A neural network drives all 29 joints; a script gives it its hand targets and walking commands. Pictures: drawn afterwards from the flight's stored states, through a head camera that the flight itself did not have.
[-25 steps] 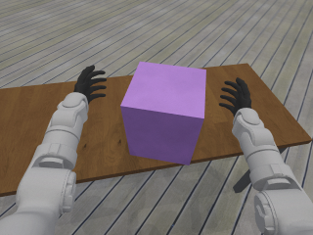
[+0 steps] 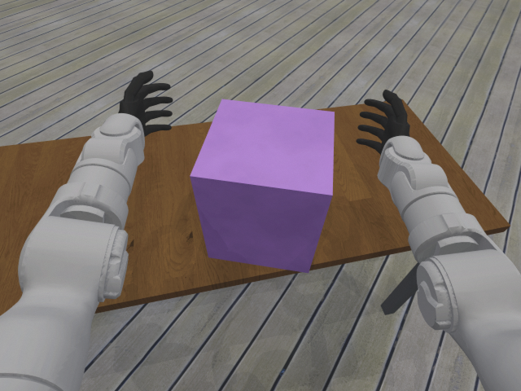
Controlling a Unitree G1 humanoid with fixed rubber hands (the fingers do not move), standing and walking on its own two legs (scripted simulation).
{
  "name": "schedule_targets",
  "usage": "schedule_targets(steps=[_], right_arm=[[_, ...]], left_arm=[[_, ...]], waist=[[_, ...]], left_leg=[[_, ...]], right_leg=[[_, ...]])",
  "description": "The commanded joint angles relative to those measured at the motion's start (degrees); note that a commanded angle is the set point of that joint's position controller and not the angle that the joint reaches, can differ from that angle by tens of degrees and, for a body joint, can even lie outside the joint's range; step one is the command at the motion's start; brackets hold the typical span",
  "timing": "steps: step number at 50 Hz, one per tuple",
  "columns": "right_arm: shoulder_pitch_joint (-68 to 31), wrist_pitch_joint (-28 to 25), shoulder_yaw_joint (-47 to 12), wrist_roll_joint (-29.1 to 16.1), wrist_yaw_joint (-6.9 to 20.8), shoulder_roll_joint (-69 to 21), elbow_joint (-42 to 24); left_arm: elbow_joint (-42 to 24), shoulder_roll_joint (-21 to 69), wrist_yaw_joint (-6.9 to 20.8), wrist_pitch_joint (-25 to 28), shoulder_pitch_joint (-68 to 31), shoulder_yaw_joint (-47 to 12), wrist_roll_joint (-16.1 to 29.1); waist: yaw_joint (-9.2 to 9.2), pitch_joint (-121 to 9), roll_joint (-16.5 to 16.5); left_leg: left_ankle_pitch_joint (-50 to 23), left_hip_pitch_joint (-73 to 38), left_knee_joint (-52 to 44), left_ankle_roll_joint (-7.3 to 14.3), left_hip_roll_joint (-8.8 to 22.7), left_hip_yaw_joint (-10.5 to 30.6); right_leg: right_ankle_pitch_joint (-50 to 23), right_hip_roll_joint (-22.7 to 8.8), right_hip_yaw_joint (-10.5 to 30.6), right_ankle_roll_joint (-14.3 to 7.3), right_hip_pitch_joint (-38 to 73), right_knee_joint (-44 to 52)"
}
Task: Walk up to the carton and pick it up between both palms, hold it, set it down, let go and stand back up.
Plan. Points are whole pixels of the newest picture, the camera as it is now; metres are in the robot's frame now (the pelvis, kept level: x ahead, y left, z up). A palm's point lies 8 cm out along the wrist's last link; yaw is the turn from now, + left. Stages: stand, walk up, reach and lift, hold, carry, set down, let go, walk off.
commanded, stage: reach and lift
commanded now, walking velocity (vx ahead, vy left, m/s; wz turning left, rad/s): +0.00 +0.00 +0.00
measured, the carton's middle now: (267, 189) +0.47 -0.06 +0.00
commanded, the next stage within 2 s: none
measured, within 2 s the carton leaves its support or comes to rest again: neither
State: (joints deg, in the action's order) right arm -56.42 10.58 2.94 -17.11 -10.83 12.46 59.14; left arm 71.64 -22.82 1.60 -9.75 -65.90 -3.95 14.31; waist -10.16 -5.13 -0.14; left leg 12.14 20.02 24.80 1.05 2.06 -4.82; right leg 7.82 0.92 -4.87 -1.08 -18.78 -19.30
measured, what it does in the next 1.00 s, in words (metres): stands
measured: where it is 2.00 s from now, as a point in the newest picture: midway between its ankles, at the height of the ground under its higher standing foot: outside the picture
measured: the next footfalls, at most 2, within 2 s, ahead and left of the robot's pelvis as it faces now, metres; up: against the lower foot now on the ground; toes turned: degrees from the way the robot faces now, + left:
none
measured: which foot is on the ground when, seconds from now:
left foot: down 0.00-1.00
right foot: down 0.00-1.00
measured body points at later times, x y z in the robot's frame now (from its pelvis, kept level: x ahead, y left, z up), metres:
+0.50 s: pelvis -0.01 -0.01 -0.02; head +0.06 +0.01 +0.43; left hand +0.48 +0.14 +0.07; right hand +0.41 -0.23 +0.06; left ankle +0.00 +0.10 -0.74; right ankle +0.01 -0.11 -0.74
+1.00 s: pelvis -0.02 -0.01 -0.03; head +0.06 +0.02 +0.41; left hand +0.48 +0.12 +0.04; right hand +0.41 -0.21 +0.04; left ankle +0.00 +0.10 -0.74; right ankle +0.01 -0.11 -0.74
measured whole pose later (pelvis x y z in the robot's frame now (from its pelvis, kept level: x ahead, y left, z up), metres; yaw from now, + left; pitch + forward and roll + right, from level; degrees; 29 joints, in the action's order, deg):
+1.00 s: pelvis -0.02 -0.01 -0.03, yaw +1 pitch +22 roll -1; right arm -53.9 -13.4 8.9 -9.8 -11.7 3.9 72.6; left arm 87.6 -15.1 -0.5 16.4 -63.8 -2.1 9.0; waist -9.8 -14.0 -0.1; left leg 14.5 45.8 37.8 0.4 2.4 -3.1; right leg 11.9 0.1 -6.4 -2.2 -45.0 -34.4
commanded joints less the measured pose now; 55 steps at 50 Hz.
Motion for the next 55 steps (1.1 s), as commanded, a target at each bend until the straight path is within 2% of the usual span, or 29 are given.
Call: schedule_targets(steps=[1,2,4,5,6,8,10,11,12,13,14,15,16,18,19,20,21,24,26,27,28,29,30,31,32,37,43,50,55], right_arm=[[-22.1,-3.9,0.6,0.6,-0.8,6.1,-7.9],[-20.7,-4.5,-0.3,0.6,-0.7,5.6,-5.3],[-19.9,-6.2,-0.2,0.2,-0.8,4.9,-6.4],[-19.2,-6.7,-0.2,0.7,-0.7,3.6,-3.6],[-19.9,-8.1,0.3,0.7,-0.7,4.5,-6.9],[-20.6,-9.7,-0.1,1.9,-0.9,3.1,-6.1],[-20.9,-11.6,0.8,3.1,-1.3,2.3,-7.9],[-21.7,-12.6,1.4,3.2,-1.2,2.6,-9.3],[-21.8,-13.5,2.9,4.4,-1.1,2.7,-10.0],[-21.7,-14.0,2.5,4.9,-1.0,2.5,-10.1],[-21.8,-14.5,3.7,5.6,-1.1,2.6,-9.3],[-20.5,-14.7,3.2,6.0,-1.0,2.0,-5.9],[-20.8,-15.9,4.8,6.3,-1.1,2.5,-5.7],[-20.9,-17.7,4.7,6.2,-1.1,2.2,-4.1],[-20.0,-18.4,5.9,6.3,-1.1,2.6,-1.5],[-19.9,-19.0,5.0,6.1,-1.0,2.6,-1.1],[-19.6,-19.9,6.2,6.4,-1.0,3.1,0.1],[-19.1,-20.6,3.9,4.8,-0.8,2.0,4.8],[-19.7,-21.9,3.1,4.4,-0.7,1.6,4.2],[-19.6,-22.5,3.4,4.3,-0.5,1.5,4.6],[-20.1,-22.9,2.7,4.6,-0.4,1.3,5.2],[-19.2,-23.2,2.4,4.4,-0.3,0.9,6.6],[-20.5,-23.7,2.2,4.2,-0.2,0.7,6.5],[-20.5,-24.7,2.5,3.9,-0.3,0.8,5.6],[-19.7,-26.0,2.0,3.9,0.0,0.9,-0.1],[-21.5,-25.7,3.2,4.7,0.2,1.4,3.8],[-21.4,-26.1,4.5,6.0,-0.4,0.7,4.5],[-21.6,-26.3,7.4,9.2,-0.9,-3.2,5.2],[-21.4,-26.6,10.2,13.1,-0.4,-8.2,3.1]], left_arm=[[-6.0,-7.1,0.4,5.3,-23.0,0.8,0.1],[-3.4,-6.0,0.6,6.1,-21.4,0.6,-0.5],[-2.2,-6.8,1.2,8.7,-20.8,1.2,-0.9],[2.0,-6.0,1.5,10.0,-20.2,0.2,-0.8],[-2.3,-6.8,1.2,11.7,-21.4,0.7,-0.4],[2.4,-7.2,1.3,13.9,-20.9,0.6,0.2],[0.4,-7.6,1.2,16.4,-22.4,0.9,0.8],[-1.9,-7.7,0.7,17.5,-24.1,0.7,1.3],[-2.1,-7.1,0.4,18.4,-24.7,0.1,1.6],[-0.6,-7.0,0.2,18.9,-24.0,0.8,1.4],[-1.3,-7.0,0.1,19.5,-25.5,0.1,1.5],[1.9,-6.4,0.3,19.8,-23.7,0.5,0.8],[-0.3,-6.3,0.2,20.7,-25.3,0.2,0.7],[0.3,-5.7,0.0,21.9,-25.5,-0.1,0.5],[0.3,-4.6,0.1,22.4,-25.6,-0.8,-0.2],[2.2,-4.3,0.2,22.5,-24.3,-0.5,-0.4],[2.3,-4.1,0.1,23.0,-24.5,-0.9,-0.9],[8.3,-3.4,0.4,23.5,-22.1,-0.4,-1.5],[9.3,-3.7,0.3,24.8,-22.1,-0.7,-1.0],[9.2,-3.3,0.2,25.7,-23.1,-1.2,-0.8],[11.2,-3.7,0.1,26.1,-22.9,-0.2,-1.1],[11.4,-3.3,0.0,26.8,-22.7,-0.2,-1.3],[11.6,-3.4,0.1,27.3,-23.7,-0.6,-0.9],[10.0,-2.7,-0.1,28.1,-24.3,-0.8,-1.1],[6.6,-1.5,-0.8,29.4,-24.0,-0.1,-1.4],[9.2,-1.6,-1.3,29.0,-25.2,-0.1,-2.0],[7.9,0.0,-1.9,28.8,-25.5,0.3,-2.9],[7.0,4.2,-2.4,28.1,-24.8,3.8,-7.4],[4.3,7.6,-2.8,27.7,-24.1,9.3,-13.0]], waist=[[-0.33,-31.3,3.4],[0.03,-28.6,4.5],[0.25,-29.9,5.0],[-0.49,-27.7,4.9],[0.17,-30.3,5.6],[0.27,-29.6,3.6],[0.26,-33.5,3.1],[0.43,-38.2,4.3],[-0.42,-40.8,5.0],[0.05,-41.8,4.3],[-0.73,-43.6,5.7],[-0.66,-41.3,5.9],[-1.28,-43.6,7.7],[-1.63,-45.4,8.8],[-2.57,-45.8,11.0],[-1.91,-44.7,10.5],[-2.55,-45.4,11.3],[-1.43,-39.4,9.1],[-0.91,-39.5,7.2],[-1.00,-40.5,8.7],[-0.80,-40.0,6.7],[-0.94,-41.2,7.0],[-0.73,-40.9,6.4],[-0.66,-44.2,8.4],[0.88,-48.9,8.5],[-0.19,-45.6,7.1],[-0.32,-47.7,7.7],[0.27,-45.2,7.5],[1.96,-43.7,6.5]], left_leg=[[-19.4,-15.7,0.8,-2.5,-2.0,5.4],[-20.7,-16.3,1.1,-2.8,-1.7,5.7],[-19.0,-14.6,1.4,-2.4,-2.3,5.3],[-16.0,-12.9,1.1,-2.1,-2.2,5.5],[-17.1,-12.9,1.3,-2.4,-2.1,5.3],[-14.6,-9.8,2.4,-1.8,-2.3,5.2],[-13.7,-7.0,2.6,-1.8,-2.6,5.0],[-14.9,-7.8,3.3,-2.4,-2.4,5.1],[-16.0,-9.0,4.5,-3.1,-2.3,5.4],[-16.6,-9.3,5.5,-3.0,-2.3,5.2],[-17.6,-9.5,6.1,-3.5,-2.3,5.3],[-17.0,-8.4,6.6,-3.5,-2.3,5.2],[-18.2,-8.7,7.0,-4.4,-2.2,5.4],[-20.7,-9.4,9.0,-5.1,-2.2,5.5],[-21.2,-10.5,9.8,-6.0,-2.0,5.9],[-22.3,-10.8,10.6,-6.1,-1.9,5.9],[-21.7,-10.5,11.0,-6.4,-1.9,5.9],[-18.4,-5.8,10.6,-5.2,-2.2,5.8],[-15.8,-2.2,10.1,-4.2,-2.5,5.6],[-15.3,-1.8,10.2,-4.7,-2.4,5.6],[-14.4,-1.1,10.7,-4.1,-2.5,5.4],[-14.8,-0.5,10.8,-4.2,-2.5,5.4],[-14.3,1.4,11.2,-4.0,-2.7,5.2],[-15.9,1.7,11.7,-4.6,-2.8,4.9],[-16.2,1.6,11.7,-4.5,-2.9,5.0],[-11.5,4.0,11.6,-3.8,-2.8,5.1],[-13.8,2.9,13.0,-4.4,-2.7,4.9],[-13.7,2.9,12.3,-4.2,-2.2,4.6],[-13.7,2.2,10.7,-3.3,-1.9,4.1]], right_leg=[[-24.5,1.4,1.5,2.3,6.7,-1.5],[-23.7,1.6,1.4,1.8,5.1,-1.4],[-22.5,0.9,1.7,1.9,4.7,-1.2],[-19.7,0.7,1.8,1.7,3.1,-1.4],[-20.3,0.6,1.7,1.6,3.0,-1.9],[-18.9,0.2,1.9,2.0,2.3,-2.9],[-20.9,-0.2,2.0,2.6,3.7,-4.6],[-21.6,-0.1,1.6,2.5,2.7,-5.6],[-21.5,0.2,1.2,2.2,0.6,-6.1],[-21.3,0.2,1.3,2.3,-0.2,-6.2],[-22.0,0.4,0.9,2.2,-1.2,-6.6],[-21.4,0.1,1.3,2.0,-1.6,-6.9],[-22.0,0.2,1.0,1.8,-3.1,-7.3],[-24.0,0.4,0.4,2.0,-5.5,-8.3],[-22.9,0.5,0.1,1.5,-7.8,-8.2],[-22.5,0.6,0.0,1.2,-8.6,-8.2],[-21.8,0.6,-0.2,1.4,-9.8,-8.5],[-19.9,0.1,0.3,1.9,-8.5,-9.1],[-19.1,-0.3,0.8,2.6,-7.8,-9.9],[-17.7,-0.3,0.7,2.4,-9.1,-10.2],[-16.8,-0.3,0.7,2.7,-9.1,-10.6],[-17.3,-0.4,1.0,2.7,-8.9,-10.7],[-17.7,-0.6,1.2,2.7,-8.6,-11.4],[-19.1,-0.6,1.2,2.5,-8.8,-12.0],[-19.2,-1.0,1.3,2.4,-8.6,-12.5],[-15.5,-1.0,1.7,2.0,-10.2,-13.0],[-17.7,-0.5,1.7,1.9,-10.1,-13.4],[-16.0,-0.5,1.8,1.5,-11.1,-12.4],[-14.5,-0.6,1.7,1.3,-9.0,-11.5]])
